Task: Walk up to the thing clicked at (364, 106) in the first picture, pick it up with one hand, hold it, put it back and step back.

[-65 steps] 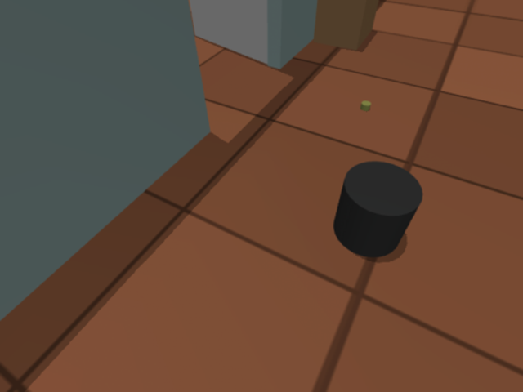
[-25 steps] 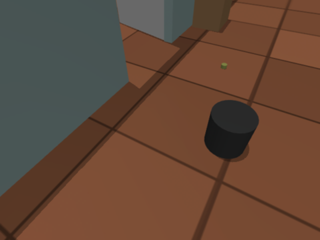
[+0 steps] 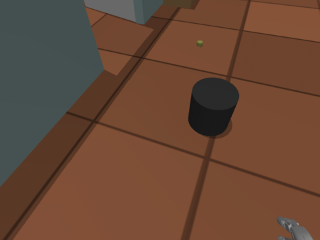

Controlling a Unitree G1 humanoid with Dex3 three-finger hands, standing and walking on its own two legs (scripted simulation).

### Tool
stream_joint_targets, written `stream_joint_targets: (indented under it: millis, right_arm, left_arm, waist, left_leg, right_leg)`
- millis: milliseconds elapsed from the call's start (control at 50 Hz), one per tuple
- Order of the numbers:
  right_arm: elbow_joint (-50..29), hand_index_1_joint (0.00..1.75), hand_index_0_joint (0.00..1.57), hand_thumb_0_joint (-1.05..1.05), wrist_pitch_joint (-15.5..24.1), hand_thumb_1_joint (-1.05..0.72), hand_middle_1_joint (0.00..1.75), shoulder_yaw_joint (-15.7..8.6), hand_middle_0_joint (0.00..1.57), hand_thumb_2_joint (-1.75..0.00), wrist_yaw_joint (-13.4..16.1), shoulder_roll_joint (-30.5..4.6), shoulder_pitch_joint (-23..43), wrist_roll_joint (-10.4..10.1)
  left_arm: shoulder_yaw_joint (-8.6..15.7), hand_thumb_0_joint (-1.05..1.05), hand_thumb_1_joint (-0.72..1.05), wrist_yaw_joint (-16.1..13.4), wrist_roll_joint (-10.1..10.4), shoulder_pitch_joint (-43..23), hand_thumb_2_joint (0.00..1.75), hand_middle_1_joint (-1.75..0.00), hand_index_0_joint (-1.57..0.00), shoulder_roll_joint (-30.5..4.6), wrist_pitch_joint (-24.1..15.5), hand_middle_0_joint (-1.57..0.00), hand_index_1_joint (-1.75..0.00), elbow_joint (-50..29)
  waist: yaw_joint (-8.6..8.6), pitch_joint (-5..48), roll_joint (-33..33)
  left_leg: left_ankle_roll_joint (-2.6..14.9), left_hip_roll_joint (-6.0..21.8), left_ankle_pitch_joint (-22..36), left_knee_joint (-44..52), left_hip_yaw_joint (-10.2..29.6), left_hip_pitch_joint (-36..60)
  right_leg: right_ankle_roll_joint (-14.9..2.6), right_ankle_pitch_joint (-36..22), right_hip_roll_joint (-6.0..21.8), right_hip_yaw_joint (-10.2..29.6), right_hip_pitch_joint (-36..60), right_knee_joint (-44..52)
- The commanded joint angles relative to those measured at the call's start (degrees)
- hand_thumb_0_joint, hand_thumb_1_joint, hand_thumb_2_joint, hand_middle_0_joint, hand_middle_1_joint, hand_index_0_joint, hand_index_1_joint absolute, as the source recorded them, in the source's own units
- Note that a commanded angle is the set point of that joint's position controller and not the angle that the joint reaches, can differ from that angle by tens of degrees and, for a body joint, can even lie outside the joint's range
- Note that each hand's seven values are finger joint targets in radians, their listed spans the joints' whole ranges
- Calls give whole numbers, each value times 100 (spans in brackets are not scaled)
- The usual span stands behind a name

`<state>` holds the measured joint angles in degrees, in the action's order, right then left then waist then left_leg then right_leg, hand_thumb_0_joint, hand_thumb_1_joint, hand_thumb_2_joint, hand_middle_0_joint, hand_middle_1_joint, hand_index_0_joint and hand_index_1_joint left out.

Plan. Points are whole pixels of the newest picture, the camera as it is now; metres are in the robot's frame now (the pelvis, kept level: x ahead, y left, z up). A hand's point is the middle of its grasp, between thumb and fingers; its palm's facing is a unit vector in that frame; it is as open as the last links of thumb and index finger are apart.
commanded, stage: walk up
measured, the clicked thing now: (200, 43) +2.10 -0.40 -0.74
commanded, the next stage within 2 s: none
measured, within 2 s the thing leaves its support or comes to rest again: neither
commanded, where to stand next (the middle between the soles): +0.04 +0.00 m, yaw -57 degrees
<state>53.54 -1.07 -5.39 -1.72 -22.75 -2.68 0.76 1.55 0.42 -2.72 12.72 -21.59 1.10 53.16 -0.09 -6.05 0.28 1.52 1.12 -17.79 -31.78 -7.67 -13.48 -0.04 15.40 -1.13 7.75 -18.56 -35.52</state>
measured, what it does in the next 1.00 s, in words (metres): steps on the spot, turning right: right foot, then left foot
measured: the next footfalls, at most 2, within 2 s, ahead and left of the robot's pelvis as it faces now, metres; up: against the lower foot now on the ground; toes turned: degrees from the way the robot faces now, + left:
right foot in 0.22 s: +0.05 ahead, -0.16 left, +0.00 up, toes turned -15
left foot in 0.58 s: +0.12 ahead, +0.11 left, +0.00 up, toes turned -30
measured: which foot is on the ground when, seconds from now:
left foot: down 0.00-0.24, up 0.26-0.56, down 0.58-0.98, up 1.00-1.00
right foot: up 0.00-0.20, down 0.22-0.58, up 0.60-0.94, down 0.96-1.00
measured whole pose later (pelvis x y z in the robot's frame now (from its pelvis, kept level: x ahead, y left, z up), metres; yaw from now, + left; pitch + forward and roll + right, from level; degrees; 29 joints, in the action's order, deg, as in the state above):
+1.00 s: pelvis -0.02 +0.05 -0.02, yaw -43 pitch -2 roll -3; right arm 42.6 -0.7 -4.3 -0.7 -27.4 -20.6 1.3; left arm 3.9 1.8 -1.8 13.6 -24.1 -0.6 43.5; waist 4.2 -7.2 -3.3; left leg 0.5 9.7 -23.7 -47.5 -6.0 -21.9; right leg -0.7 19.9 -2.5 -0.2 -16.4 -38.6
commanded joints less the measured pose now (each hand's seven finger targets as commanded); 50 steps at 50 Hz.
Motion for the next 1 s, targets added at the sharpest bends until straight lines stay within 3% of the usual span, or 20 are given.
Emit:
stream_joint_targets:
  millis: [0, 60, 140, 180, 220, 240, 320, 460, 520, 540, 560, 580, 640, 700, 800, 900, 920, 940, 960, 980]
  right_arm:
    - [-981, 30, 20, 0, 48, -90, 30, -479, 20, -90, 15, -1314, -81, 152]
    - [-1299, 30, 20, 0, 98, -90, 30, -450, 20, -90, 42, -1289, 190, 183]
    - [-1573, 30, 20, 0, -15, -90, 30, -450, 20, -90, -53, -1346, -137, 158]
    - [-1786, 30, 20, 0, -108, -90, 30, -402, 20, -90, -119, -1234, -116, 66]
    - [-2259, 30, 20, 0, -203, -90, 30, -175, 20, -90, -163, -688, 209, 42]
    - [-2315, 30, 20, 0, -230, -90, 30, -236, 20, -90, -98, -940, 333, 40]
    - [-1834, 30, 20, 0, -248, -90, 30, -243, 20, -90, -16, -962, -666, -97]
    - [-1938, 30, 20, 0, -113, -90, 30, -265, 20, -90, 72, -989, -720, -7]
    - [-1669, 30, 20, 0, 34, -90, 30, -270, 20, -90, 139, -910, -1566, 20]
    - [-1652, 30, 20, 0, 96, -90, 30, -336, 20, -90, 178, -1107, -1741, 123]
    - [-1752, 30, 20, 0, 153, -90, 30, -472, 20, -90, 208, -1747, -1493, 215]
    - [-1867, 30, 20, 0, 162, -90, 30, -566, 20, -90, 159, -2157, -1110, 87]
    - [-1890, 30, 20, 0, 241, -90, 30, -386, 20, -90, 208, -1590, -665, 85]
    - [-1687, 30, 20, 0, 348, -90, 30, -312, 20, -90, 171, -1564, -1153, 81]
    - [-1641, 30, 20, 0, 391, -90, 30, -349, 20, -90, 133, -1785, -1950, 158]
    - [-1752, 30, 20, 0, 255, -90, 30, -266, 20, -90, 108, -1747, -1552, 75]
    - [-1762, 30, 20, 0, 228, -90, 30, -179, 20, -90, 108, -1491, -1578, 51]
    - [-1829, 30, 20, 0, 229, -90, 30, -52, 20, -90, 109, -1101, -1630, 16]
    - [-1981, 30, 20, 0, 210, -90, 30, -27, 20, -90, 145, -1061, -1200, -28]
    - [-1856, 30, 20, 0, 210, -90, 30, -147, 20, -90, 221, -1450, -1046, 22]
  left_arm:
    - [386, 0, 90, -126, 35, -78, 90, -30, -20, -1176, 4, -20, -30, -990]
    - [406, 0, 90, 34, 200, 432, 90, -30, -20, -1087, 41, -20, -30, -1035]
    - [470, 0, 90, 82, 148, 622, 90, -30, -20, -1104, -75, -20, -30, -1214]
    - [632, 0, 90, -14, 97, 1324, 90, -30, -20, -1339, -181, -20, -30, -1122]
    - [847, 0, 90, -210, -23, 1480, 90, -30, -20, -2313, -349, -20, -30, -1515]
    - [839, 0, 90, -257, 18, 1397, 90, -30, -20, -2398, -336, -20, -30, -1627]
    - [641, 0, 90, -334, 150, 466, 90, -30, -20, -1733, -295, -20, -30, -1775]
    - [626, 0, 90, -248, 36, 648, 90, -30, -20, -1695, -209, -20, -30, -2050]
    - [566, 0, 90, -213, 126, 55, 90, -30, -20, -1638, -105, -20, -30, -2233]
    - [478, 0, 90, -205, 184, 124, 90, -30, -20, -1312, -53, -20, -30, -2284]
    - [373, 0, 90, -211, 216, 308, 90, -30, -20, -895, -50, -20, -30, -2304]
    - [477, 0, 90, -292, 80, 267, 90, -30, -20, -1510, -31, -20, -30, -2182]
    - [653, 0, 90, -145, 159, 553, 90, -30, -20, -1636, -1, -20, -30, -1709]
    - [655, 0, 90, 74, 202, 447, 90, -30, -20, -1467, -23, -20, -30, -1663]
    - [603, 0, 90, 153, 162, -162, 90, -30, -20, -1326, -111, -20, -30, -1807]
    - [591, 0, 90, 82, 166, 718, 90, -30, -20, -1137, -222, -20, -30, -1239]
    - [664, 0, 90, 39, 135, 983, 90, -30, -20, -1307, -273, -20, -30, -1115]
    - [806, 0, 90, -8, 77, 1146, 90, -30, -20, -1736, -323, -20, -30, -1108]
    - [861, 0, 90, -36, 59, 850, 90, -30, -20, -2210, -336, -20, -30, -1304]
    - [861, 0, 90, -34, 76, 714, 90, -30, -20, -2258, -307, -20, -30, -1359]
  waist:
    - [324, 758, -870]
    - [-11, 323, -850]
    - [189, 633, -1057]
    - [-194, 996, -410]
    - [-428, 574, 1634]
    - [-456, 893, 1137]
    - [86, 860, 977]
    - [-143, 899, 977]
    - [353, 1021, 1046]
    - [400, 968, 357]
    - [251, 737, -1284]
    - [302, 658, -1343]
    - [-66, 93, -681]
    - [160, 429, -1086]
    - [504, 614, -1143]
    - [8, 768, -1204]
    - [-140, 902, -786]
    - [-251, 912, 454]
    - [-295, 512, 1442]
    - [-319, 247, 1100]
  left_leg:
    - [1625, 2965, 1791, 1564, 1929, 911]
    - [1059, 2186, 1890, 1109, 705, 692]
    - [694, 1720, 2079, 2, -149, 593]
    - [492, 1432, 1519, -1396, -385, -206]
    - [-201, -202, -2289, -3493, 210, -2646]
    - [-250, 16, -2314, -4069, 1188, -2427]
    - [-223, 241, -1090, -3525, 1114, -1778]
    - [-57, -193, -1066, -2045, 941, -1196]
    - [79, -294, -181, -279, 908, 175]
    - [159, 154, -449, 596, 1583, 449]
    - [447, 1679, -459, 1284, 3586, 716]
    - [1200, 2805, -315, 1580, 4377, -206]
    - [1059, 1812, -146, 1205, 2841, -662]
    - [797, 1314, -145, 986, 1979, 228]
    - [1096, 1745, 1388, 628, 1695, 1107]
    - [776, 1523, 1682, -213, 846, -124]
    - [553, 1358, 1258, -832, 630, -618]
    - [199, 931, 251, -2044, 326, -1662]
    - [-110, 143, -1560, -2525, 299, -2785]
    - [-120, 432, -1859, -3020, 918, -2405]
  right_leg:
    - [-33, 1755, 305, -649, -1376, -2695]
    - [-67, 1095, 747, -666, -1103, -2053]
    - [3, 649, 232, -1444, -131, -520]
    - [-167, -48, 130, -1226, 1082, 327]
    - [-1270, -1460, 1907, 2929, 1467, 1583]
    - [-1993, -1343, 2437, 3742, 1103, 1821]
    - [-1145, -1139, 1149, 1390, 556, 950]
    - [-1314, -1306, 937, 1808, 86, 579]
    - [-932, -1772, 650, 1543, -755, -175]
    - [-601, -1110, 221, 1156, -1142, -930]
    - [-160, 943, -896, 340, -2145, -2061]
    - [4, 1725, -474, 333, -1849, -3068]
    - [5, 1050, -201, 258, -1535, -3900]
    - [31, 766, -136, 4, -1645, -3018]
    - [63, 1681, 47, -553, -1426, -1571]
    - [-224, 519, -230, -1234, 604, 523]
    - [-336, 376, -176, -944, 1375, 967]
    - [-589, 815, 652, 738, 1936, 1401]
    - [-1441, 1239, 1798, 2861, 1509, 1691]
    - [-1856, 994, 2143, 3050, 769, 1572]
